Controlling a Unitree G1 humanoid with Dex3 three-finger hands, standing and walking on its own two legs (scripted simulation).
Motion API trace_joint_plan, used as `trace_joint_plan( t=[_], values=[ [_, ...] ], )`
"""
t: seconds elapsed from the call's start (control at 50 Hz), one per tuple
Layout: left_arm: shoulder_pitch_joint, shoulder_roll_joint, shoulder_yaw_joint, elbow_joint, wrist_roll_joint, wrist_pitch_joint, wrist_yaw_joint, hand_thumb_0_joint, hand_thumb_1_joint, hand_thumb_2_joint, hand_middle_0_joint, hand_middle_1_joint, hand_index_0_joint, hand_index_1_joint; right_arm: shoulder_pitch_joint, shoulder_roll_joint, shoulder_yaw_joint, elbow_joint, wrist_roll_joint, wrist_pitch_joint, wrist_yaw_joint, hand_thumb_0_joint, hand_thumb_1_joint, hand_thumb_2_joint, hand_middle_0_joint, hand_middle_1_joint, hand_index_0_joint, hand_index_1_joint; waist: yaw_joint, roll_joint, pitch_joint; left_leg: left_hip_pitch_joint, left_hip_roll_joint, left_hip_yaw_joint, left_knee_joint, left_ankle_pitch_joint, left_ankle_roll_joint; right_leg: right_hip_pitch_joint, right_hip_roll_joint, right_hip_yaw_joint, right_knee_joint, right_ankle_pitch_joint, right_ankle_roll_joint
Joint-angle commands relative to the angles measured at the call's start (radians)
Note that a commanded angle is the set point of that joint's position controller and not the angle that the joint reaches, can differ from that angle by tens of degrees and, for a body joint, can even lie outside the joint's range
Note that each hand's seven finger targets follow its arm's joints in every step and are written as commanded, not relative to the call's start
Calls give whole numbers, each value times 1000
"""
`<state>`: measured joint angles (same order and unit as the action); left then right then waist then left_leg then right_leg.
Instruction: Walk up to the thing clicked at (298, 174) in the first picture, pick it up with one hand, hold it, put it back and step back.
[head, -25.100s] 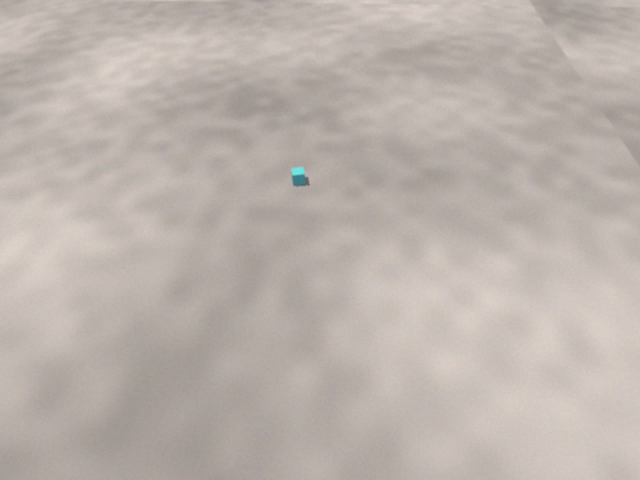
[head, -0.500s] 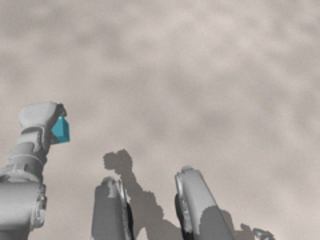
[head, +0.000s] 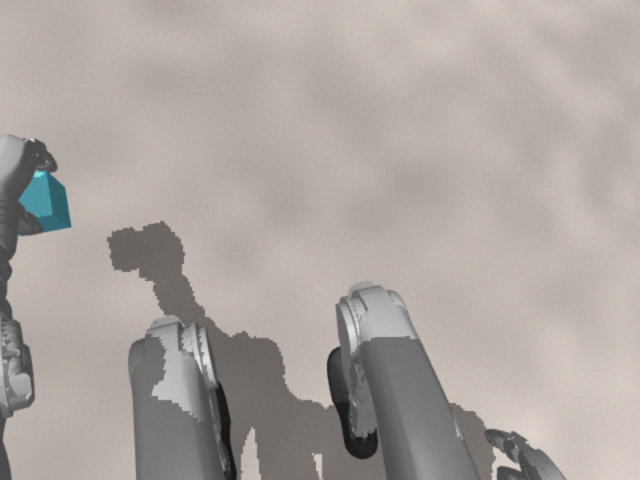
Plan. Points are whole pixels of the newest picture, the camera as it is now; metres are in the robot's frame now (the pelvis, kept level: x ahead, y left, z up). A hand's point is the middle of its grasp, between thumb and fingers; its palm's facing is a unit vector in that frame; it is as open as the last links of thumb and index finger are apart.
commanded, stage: crouch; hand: left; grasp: from above
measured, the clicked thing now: (33, 204) +0.49 +0.32 -0.20
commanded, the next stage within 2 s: lower in 0.52 s
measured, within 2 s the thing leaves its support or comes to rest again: neither
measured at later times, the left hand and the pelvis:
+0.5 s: hand (36, 204) +0.49 +0.32 -0.21, palm faces -0.44 -0.06 -0.90, open 8.7 cm; pelvis -0.01 +0.00 -0.07, yaw -3 degrees
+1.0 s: hand (52, 212) +0.49 +0.33 -0.27, palm faces -0.46 -0.07 -0.89, open 8.7 cm; pelvis -0.01 +0.00 -0.09, yaw -5 degrees
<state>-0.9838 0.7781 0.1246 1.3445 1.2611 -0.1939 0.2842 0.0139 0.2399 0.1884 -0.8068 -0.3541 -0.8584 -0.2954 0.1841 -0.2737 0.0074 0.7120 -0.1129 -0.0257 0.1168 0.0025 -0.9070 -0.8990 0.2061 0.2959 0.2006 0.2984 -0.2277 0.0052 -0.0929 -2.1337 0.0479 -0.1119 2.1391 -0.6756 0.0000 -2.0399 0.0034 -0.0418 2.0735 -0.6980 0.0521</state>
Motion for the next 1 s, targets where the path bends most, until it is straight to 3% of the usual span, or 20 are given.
trace_joint_plan(
  t=[0.0,0.04,0.06,0.08,0.12,0.22,0.26,0.3,0.34,0.42,0.48,0.62,0.66,0.7,0.72,0.76,0.86,0.92,0.98],
  values=[
    [-348,298,39,-136,-3,-15,32,0,813,400,-1073,-484,-1147,-409,249,-234,-65,3,-13,4,6,0,-902,-903,200,300,200,300,-15,311,-703,604,-20,49,-174,292,18,257,24,-73,-177,294,-82],
    [-380,361,67,-145,3,-28,35,0,808,389,-1072,-477,-1146,-402,243,-242,-58,3,-16,8,7,0,-902,-903,200,300,200,300,-12,290,-709,546,-20,61,-143,286,25,287,33,-74,-163,310,-79],
    [-329,312,35,-43,2,-20,31,0,828,382,-1083,-477,-1159,-400,233,-240,-49,2,-14,8,9,0,-901,-903,200,300,200,300,-21,268,-664,518,-23,61,-135,248,27,261,32,-73,-163,280,-77],
    [-392,335,45,-104,-3,-30,35,0,845,367,-1079,-475,-1163,-391,229,-244,-47,1,-17,8,9,0,-898,-901,200,300,200,300,-32,282,-664,509,-20,52,-137,222,25,238,33,-80,-151,259,-79],
    [-413,378,53,-98,8,-36,37,0,825,349,-1067,-472,-1151,-387,223,-250,-39,2,-20,8,8,0,-900,-902,200,300,200,300,-27,316,-643,510,-17,42,-135,174,19,199,33,-88,-131,219,-83],
    [-430,401,48,-69,15,-44,44,0,845,347,-1089,-461,-1171,-379,220,-260,-10,-3,-29,10,8,0,-900,-901,200,300,200,300,-43,355,-637,484,-19,45,-96,174,17,185,35,-96,-94,228,-81],
    [-426,440,67,-54,23,-43,47,0,837,355,-1078,-470,-1161,-386,222,-271,-9,2,-29,12,5,0,-900,-900,200,300,200,300,-37,343,-656,486,-16,38,-81,183,17,172,36,-104,-76,235,-81],
    [-438,424,47,-55,20,-44,46,0,858,357,-1099,-467,-1180,-386,216,-267,1,-5,-30,12,7,0,-900,-900,200,300,200,300,-47,356,-646,478,-14,34,-69,179,17,155,41,-108,-64,232,-82],
    [-448,466,68,-53,26,-44,50,0,866,387,-1112,-474,-1187,-398,223,-273,6,-4,-31,15,5,0,-900,-899,200,300,200,300,-49,357,-643,444,-17,42,-53,170,20,174,42,-108,-58,232,-80],
    [-444,454,46,-34,23,-36,46,0,888,364,-1134,-457,-1208,-382,203,-272,22,-10,-33,17,3,0,-900,-899,200,300,200,300,-57,362,-598,404,-15,40,-44,122,20,140,45,-116,-43,195,-82],
    [-443,464,44,-54,24,-31,40,0,860,343,-1124,-430,-1193,-361,202,-273,29,-11,-32,23,0,0,-900,-899,200,300,200,300,-56,371,-625,419,-14,36,-29,154,20,144,48,-121,-34,222,-81],
    [-421,461,39,-70,10,-26,22,0,833,434,-1189,-395,-1212,-373,207,-282,42,-20,-31,30,5,0,-906,-901,200,300,200,300,-69,393,-601,435,-13,17,-10,214,14,122,46,-132,2,264,-81],
    [-417,457,32,-43,10,-26,20,0,853,433,-1189,-417,-1220,-387,192,-281,44,-19,-30,33,4,0,-906,-901,200,300,200,300,-64,373,-576,395,-13,22,-2,186,17,109,52,-134,5,246,-84],
    [-412,437,18,-24,10,-35,18,0,878,463,-1217,-432,-1244,-406,199,-282,53,-22,-34,33,6,0,-907,-901,200,300,199,300,-89,351,-540,363,-16,24,21,186,19,112,51,-138,6,249,-81],
    [-403,443,15,-22,8,-38,18,0,883,464,-1222,-433,-1248,-407,193,-279,58,-19,-35,32,7,0,-908,-901,200,300,200,300,-82,348,-539,361,-13,25,31,190,21,115,55,-137,10,253,-79],
    [-429,485,35,-37,13,-50,26,0,895,456,-1235,-410,-1258,-388,189,-297,59,-24,-39,33,5,0,-907,-901,200,300,199,300,-82,359,-547,360,-15,21,43,202,18,113,55,-141,16,255,-83],
    [-421,500,44,-33,27,-74,47,0,935,455,-1251,-424,-1279,-396,190,-298,74,-31,-52,35,11,0,-906,-901,200,300,199,300,-92,403,-569,402,-11,7,51,231,12,113,58,-157,45,277,-80],
    [-424,536,71,-29,29,-78,68,0,937,456,-1256,-423,-1282,-398,180,-319,78,-41,-60,32,10,0,-907,-901,200,300,199,300,-94,399,-553,397,-12,8,65,222,12,100,58,-163,43,264,-82],
    [-424,547,69,-27,36,-81,82,0,950,461,-1269,-416,-1292,-394,170,-318,85,-44,-64,28,11,0,-907,-901,200,300,199,300,-93,419,-547,387,-10,8,70,193,12,92,62,-167,47,241,-83]
  ],
)
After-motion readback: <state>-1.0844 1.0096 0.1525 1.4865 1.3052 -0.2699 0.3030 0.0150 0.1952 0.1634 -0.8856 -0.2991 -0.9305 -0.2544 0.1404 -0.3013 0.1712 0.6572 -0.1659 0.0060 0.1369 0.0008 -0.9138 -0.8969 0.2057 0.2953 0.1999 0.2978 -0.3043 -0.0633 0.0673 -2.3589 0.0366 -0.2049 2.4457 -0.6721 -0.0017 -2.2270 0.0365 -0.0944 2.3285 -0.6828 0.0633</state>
